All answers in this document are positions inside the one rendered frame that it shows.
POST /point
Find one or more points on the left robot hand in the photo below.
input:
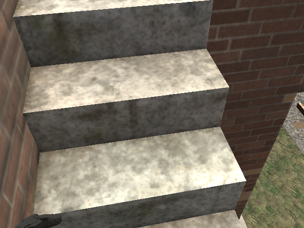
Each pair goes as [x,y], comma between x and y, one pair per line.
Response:
[40,221]

